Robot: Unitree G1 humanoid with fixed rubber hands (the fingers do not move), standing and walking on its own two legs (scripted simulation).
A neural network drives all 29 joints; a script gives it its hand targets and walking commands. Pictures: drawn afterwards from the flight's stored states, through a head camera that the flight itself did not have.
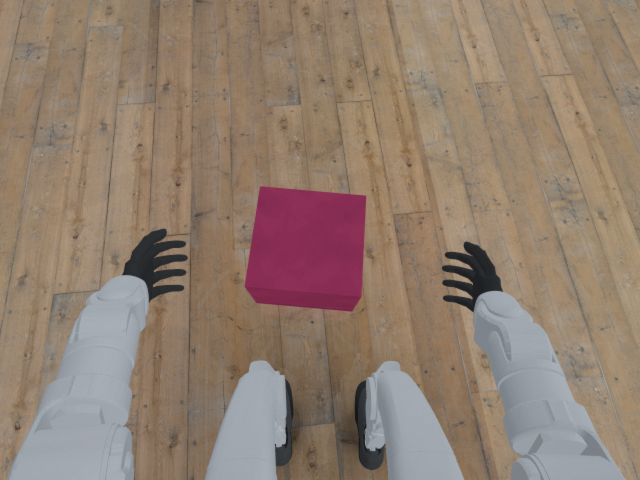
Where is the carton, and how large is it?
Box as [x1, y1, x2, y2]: [245, 186, 365, 310]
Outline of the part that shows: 260,186 245,280 245,287 256,302 352,310 361,294 365,196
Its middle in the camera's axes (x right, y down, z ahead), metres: -0.03 +0.04 +1.04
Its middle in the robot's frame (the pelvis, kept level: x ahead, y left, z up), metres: +0.54 +0.02 -0.58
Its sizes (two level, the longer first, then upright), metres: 0.272 0.261 0.213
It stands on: the floor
